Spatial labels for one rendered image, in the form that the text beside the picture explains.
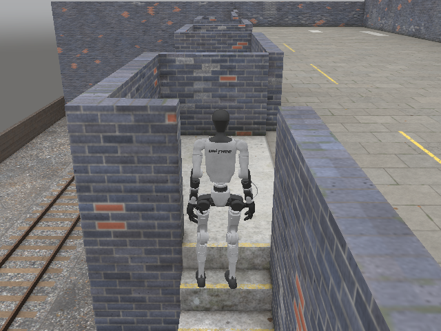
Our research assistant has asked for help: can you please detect stairs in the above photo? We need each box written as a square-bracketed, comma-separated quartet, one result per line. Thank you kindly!
[178, 247, 274, 331]

